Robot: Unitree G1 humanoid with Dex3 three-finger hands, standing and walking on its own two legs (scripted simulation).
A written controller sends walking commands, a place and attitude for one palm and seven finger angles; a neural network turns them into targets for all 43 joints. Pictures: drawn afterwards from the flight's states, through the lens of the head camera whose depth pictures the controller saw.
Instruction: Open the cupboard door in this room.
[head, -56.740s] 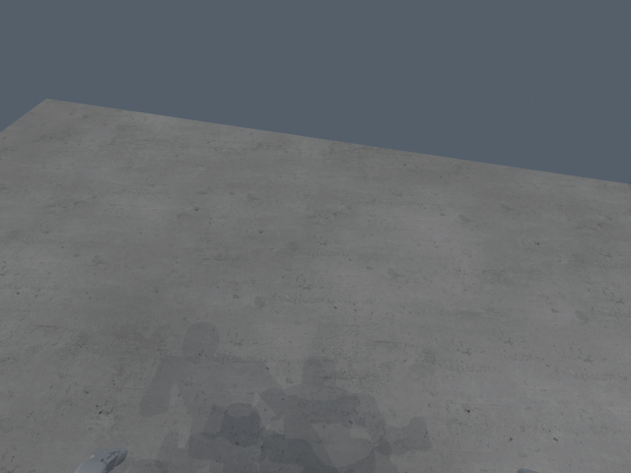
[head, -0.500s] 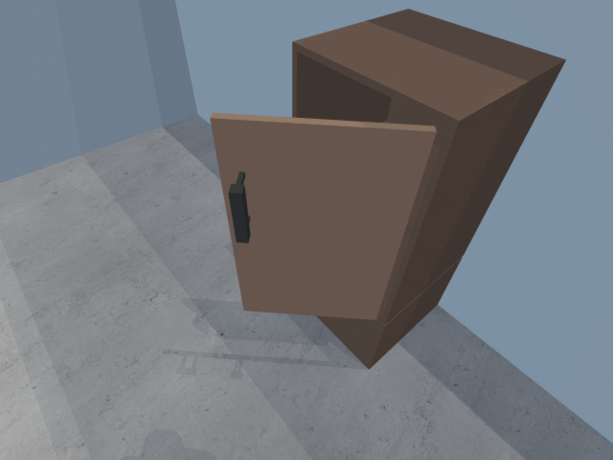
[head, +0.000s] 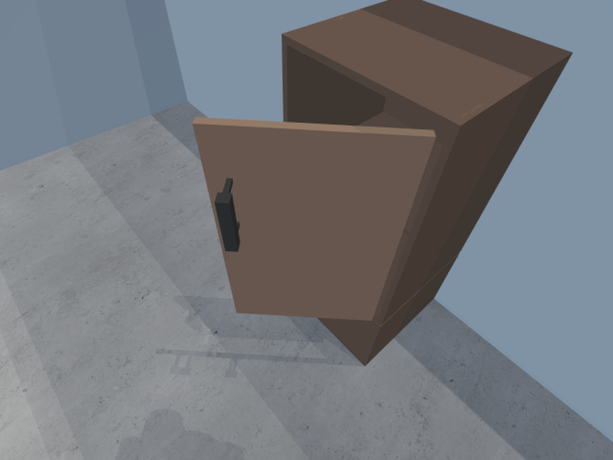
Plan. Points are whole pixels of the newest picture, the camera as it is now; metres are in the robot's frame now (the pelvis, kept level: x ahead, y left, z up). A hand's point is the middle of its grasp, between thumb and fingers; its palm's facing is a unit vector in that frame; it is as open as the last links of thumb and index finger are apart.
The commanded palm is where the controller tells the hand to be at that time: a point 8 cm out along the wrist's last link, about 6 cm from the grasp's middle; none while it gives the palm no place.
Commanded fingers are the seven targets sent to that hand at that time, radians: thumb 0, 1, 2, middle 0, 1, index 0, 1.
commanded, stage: come to a stop and stand still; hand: left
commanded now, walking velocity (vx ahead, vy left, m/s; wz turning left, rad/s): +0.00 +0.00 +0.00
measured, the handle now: (230, 215) +0.51 +0.17 -0.02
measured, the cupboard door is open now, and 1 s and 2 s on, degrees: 45 45 45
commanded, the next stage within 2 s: look again from close up in 0.20 s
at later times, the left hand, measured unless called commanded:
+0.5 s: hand out of the picture -0.02 +0.17 -0.18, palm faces +0.02 -0.98 -0.18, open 7.4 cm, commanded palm none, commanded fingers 0.00 0.90 0.90 -0.20 -0.30 -0.20 -0.30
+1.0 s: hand out of the picture +0.07 +0.20 -0.12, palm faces +0.21 -0.96 -0.19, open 7.4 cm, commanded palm +0.08 +0.24 -0.07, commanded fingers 0.00 0.76 0.84 -0.21 -0.39 -0.21 -0.39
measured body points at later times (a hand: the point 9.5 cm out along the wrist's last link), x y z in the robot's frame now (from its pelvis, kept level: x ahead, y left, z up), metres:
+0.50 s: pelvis -0.01 +0.00 +0.00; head +0.00 +0.01 +0.45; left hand -0.02 +0.22 -0.16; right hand +0.01 -0.23 -0.15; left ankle -0.01 +0.07 -0.74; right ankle -0.05 -0.13 -0.74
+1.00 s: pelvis -0.03 +0.00 +0.00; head -0.02 +0.01 +0.45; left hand +0.05 +0.25 -0.10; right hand +0.02 -0.23 -0.13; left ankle -0.01 +0.07 -0.74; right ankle -0.05 -0.12 -0.73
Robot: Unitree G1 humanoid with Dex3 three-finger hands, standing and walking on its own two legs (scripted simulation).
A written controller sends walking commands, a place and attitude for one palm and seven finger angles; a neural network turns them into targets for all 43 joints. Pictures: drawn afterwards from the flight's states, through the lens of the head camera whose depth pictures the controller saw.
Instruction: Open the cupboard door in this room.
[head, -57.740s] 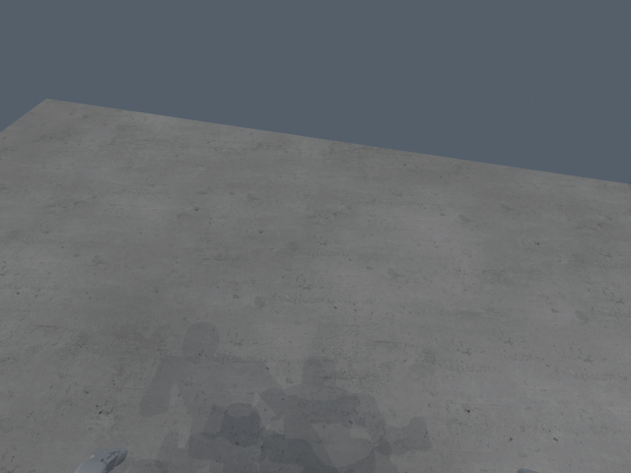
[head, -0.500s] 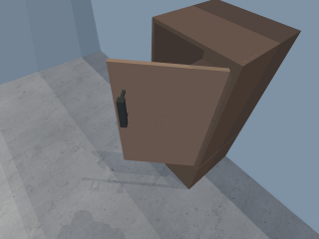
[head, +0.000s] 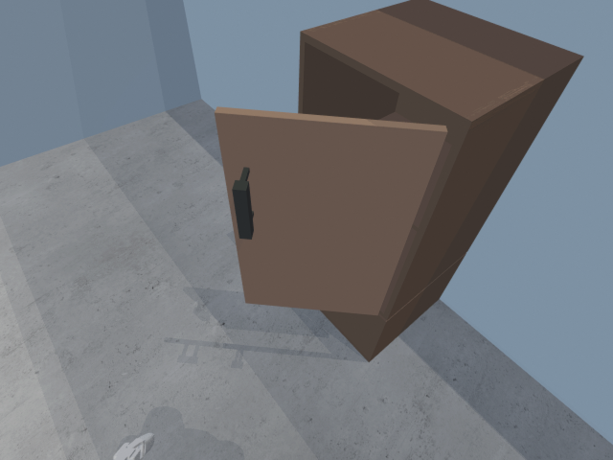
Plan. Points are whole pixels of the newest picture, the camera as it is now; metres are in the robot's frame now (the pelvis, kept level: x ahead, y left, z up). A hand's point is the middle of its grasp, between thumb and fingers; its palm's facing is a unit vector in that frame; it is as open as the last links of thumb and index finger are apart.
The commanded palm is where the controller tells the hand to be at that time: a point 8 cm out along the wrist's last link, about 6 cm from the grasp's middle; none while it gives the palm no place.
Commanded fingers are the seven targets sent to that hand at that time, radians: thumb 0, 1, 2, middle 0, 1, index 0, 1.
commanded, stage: raise the hand with hooked fingers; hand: left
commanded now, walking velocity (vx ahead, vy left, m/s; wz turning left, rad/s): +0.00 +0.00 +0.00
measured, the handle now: (246, 203) +0.55 +0.15 -0.02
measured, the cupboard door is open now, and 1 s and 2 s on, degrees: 45 45 45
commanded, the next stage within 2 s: move the hooked fingers beside the handle in 2.00 s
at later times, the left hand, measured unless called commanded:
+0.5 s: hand (158, 424) +0.17 +0.20 -0.05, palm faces +0.03 -1.00 -0.06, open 9.6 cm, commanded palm +0.16 +0.26 -0.04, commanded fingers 0.00 0.18 0.59 -0.25 -0.76 -0.25 -0.76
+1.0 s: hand (140, 375) +0.22 +0.24 -0.03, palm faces -0.02 -1.00 -0.04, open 12.6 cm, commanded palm +0.20 +0.29 -0.02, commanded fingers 0.00 -0.41 0.34 -0.29 -1.14 -0.29 -1.14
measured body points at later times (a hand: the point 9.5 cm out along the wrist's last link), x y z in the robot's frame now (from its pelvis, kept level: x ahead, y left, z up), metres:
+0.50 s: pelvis -0.03 -0.04 -0.10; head +0.03 -0.01 +0.35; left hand +0.17 +0.26 -0.05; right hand +0.18 -0.27 -0.15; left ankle +0.02 +0.07 -0.74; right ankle -0.02 -0.12 -0.74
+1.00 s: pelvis -0.02 -0.01 -0.07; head +0.05 +0.01 +0.37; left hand +0.22 +0.29 -0.03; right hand +0.15 -0.27 -0.14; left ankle +0.02 +0.07 -0.74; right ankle -0.02 -0.12 -0.74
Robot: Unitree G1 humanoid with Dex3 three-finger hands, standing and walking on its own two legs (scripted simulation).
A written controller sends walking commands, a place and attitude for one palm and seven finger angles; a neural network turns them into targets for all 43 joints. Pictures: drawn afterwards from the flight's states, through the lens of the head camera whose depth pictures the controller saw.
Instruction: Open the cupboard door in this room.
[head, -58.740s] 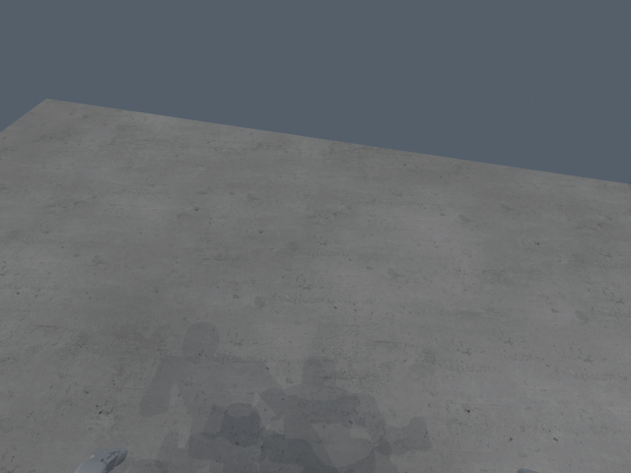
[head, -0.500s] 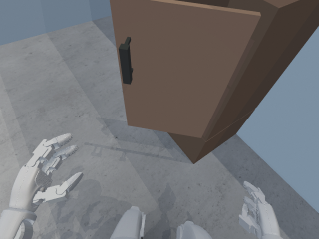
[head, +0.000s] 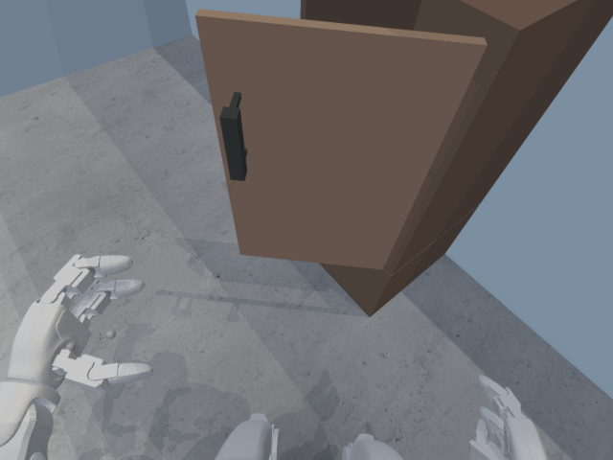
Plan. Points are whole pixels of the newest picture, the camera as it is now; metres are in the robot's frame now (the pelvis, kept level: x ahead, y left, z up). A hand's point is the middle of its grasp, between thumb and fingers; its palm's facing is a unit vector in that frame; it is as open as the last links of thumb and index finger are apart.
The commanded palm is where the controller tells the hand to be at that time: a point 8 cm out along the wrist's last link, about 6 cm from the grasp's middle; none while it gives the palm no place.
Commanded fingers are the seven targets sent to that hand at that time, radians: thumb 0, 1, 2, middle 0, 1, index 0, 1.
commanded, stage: raise the hand with hooked fingers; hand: left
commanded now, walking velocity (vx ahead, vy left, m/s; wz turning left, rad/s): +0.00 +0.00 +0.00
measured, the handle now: (237, 137) +0.57 +0.15 +0.06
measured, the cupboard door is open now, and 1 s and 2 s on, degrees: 45 45 45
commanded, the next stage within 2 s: move the hooked fingers beside the handle in 1.00 s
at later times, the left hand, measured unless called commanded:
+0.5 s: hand (74, 292) +0.28 +0.28 +0.07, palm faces -0.02 -1.00 -0.05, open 13.9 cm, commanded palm +0.26 +0.33 +0.08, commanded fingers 0.00 -0.50 0.30 -0.30 -1.20 -0.30 -1.20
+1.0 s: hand (87, 288) +0.29 +0.27 +0.07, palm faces -0.02 -1.00 -0.04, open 13.9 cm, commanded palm +0.26 +0.32 +0.08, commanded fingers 0.00 -0.50 0.30 -0.30 -1.20 -0.30 -1.20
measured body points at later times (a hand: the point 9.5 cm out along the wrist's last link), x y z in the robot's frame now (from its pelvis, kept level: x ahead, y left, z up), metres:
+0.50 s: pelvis +0.00 +0.01 +0.02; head +0.07 +0.03 +0.46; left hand +0.28 +0.34 +0.08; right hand +0.16 -0.23 -0.06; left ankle +0.04 +0.07 -0.66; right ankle +0.00 -0.11 -0.66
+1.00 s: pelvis +0.01 +0.00 +0.02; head +0.07 +0.02 +0.46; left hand +0.28 +0.33 +0.08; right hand +0.16 -0.25 -0.06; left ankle +0.04 +0.07 -0.66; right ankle +0.00 -0.11 -0.66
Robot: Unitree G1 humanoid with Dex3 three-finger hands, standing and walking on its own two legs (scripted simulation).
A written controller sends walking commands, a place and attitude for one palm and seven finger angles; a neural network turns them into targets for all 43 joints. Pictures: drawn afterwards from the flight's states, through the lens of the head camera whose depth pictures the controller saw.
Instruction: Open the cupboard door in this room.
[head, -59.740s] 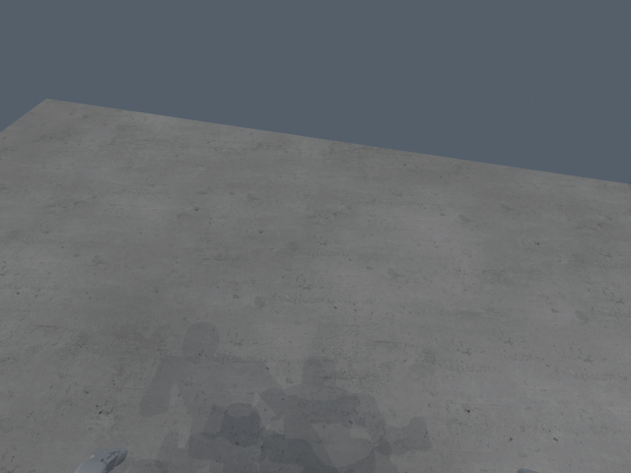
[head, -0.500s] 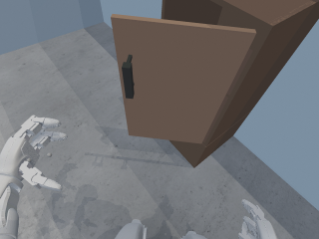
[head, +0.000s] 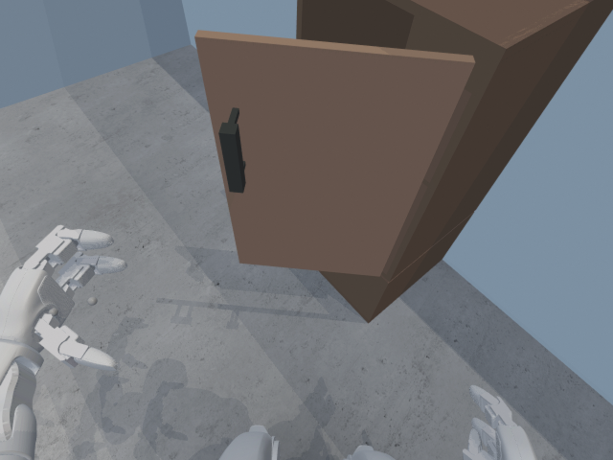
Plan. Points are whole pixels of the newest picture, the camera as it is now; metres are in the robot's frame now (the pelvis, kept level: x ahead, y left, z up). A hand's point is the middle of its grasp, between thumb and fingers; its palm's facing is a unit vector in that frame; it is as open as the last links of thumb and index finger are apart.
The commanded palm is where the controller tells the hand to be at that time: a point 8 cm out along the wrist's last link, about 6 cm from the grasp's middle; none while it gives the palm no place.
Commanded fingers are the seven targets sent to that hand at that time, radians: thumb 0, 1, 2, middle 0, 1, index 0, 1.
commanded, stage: move the hooked fingers beside the handle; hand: left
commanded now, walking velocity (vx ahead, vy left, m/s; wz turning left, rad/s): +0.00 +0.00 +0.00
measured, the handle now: (236, 151) +0.56 +0.15 +0.04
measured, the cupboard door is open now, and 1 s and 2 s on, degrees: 45 45 45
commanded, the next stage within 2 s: none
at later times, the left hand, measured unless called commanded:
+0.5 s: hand (129, 251) +0.36 +0.25 +0.05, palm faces -0.04 -1.00 -0.02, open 13.9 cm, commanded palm +0.33 +0.31 +0.06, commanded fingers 0.00 -0.50 0.30 -0.30 -1.20 -0.30 -1.20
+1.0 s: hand (158, 208) +0.43 +0.23 +0.05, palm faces -0.05 -1.00 -0.01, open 13.9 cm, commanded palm +0.41 +0.28 +0.05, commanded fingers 0.00 -0.50 0.30 -0.30 -1.20 -0.30 -1.20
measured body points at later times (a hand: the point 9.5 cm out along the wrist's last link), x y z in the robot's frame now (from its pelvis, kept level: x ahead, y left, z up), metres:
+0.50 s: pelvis +0.00 -0.01 +0.00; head +0.08 +0.01 +0.44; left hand +0.35 +0.31 +0.05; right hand +0.13 -0.27 -0.09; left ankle +0.03 +0.07 -0.68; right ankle +0.00 -0.11 -0.68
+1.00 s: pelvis +0.01 +0.00 -0.01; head +0.11 +0.02 +0.43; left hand +0.42 +0.29 +0.05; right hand +0.08 -0.27 -0.11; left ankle +0.03 +0.07 -0.68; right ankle +0.00 -0.11 -0.68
